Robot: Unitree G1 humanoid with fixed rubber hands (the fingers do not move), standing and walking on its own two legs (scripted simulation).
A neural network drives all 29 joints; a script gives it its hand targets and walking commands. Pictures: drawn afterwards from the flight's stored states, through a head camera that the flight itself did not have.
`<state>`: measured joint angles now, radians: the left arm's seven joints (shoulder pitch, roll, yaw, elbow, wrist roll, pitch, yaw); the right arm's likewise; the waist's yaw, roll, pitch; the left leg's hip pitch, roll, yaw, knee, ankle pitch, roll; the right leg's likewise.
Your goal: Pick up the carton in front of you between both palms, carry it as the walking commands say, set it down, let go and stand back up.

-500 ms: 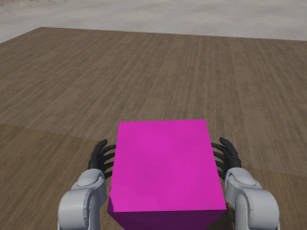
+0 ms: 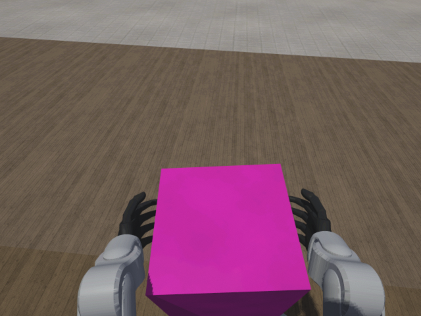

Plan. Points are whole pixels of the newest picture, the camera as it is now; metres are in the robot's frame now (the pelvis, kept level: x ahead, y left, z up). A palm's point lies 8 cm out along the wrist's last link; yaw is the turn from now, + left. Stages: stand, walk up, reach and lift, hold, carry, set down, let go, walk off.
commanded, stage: carry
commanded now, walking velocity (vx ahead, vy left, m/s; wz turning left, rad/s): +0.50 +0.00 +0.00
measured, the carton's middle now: (223, 248) +0.25 -0.01 +0.01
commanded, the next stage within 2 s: none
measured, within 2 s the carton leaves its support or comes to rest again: neither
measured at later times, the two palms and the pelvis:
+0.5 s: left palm (169, 108) +0.59 +0.12 +0.09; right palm (281, 103) +0.61 -0.18 +0.09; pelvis +0.36 -0.05 +0.00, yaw +3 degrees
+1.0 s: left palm (170, 45) +1.06 +0.16 +0.06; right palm (245, 43) +1.06 -0.14 +0.07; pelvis +0.72 +0.01 -0.03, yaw +1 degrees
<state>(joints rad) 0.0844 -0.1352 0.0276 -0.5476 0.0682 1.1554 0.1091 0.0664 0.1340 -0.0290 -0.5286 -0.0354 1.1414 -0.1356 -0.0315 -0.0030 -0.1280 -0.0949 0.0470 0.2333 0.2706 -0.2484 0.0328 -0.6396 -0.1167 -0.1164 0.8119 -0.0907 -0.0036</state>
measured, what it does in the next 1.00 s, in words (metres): walks ahead: right foot, then left foot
